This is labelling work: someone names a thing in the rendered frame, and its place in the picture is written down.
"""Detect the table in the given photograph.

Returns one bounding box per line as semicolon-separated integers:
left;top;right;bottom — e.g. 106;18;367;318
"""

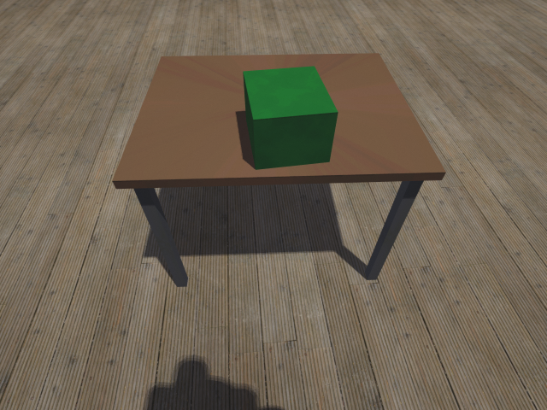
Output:
112;53;446;287

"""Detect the carton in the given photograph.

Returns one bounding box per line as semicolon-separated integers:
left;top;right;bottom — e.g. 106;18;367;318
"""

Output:
243;66;338;170

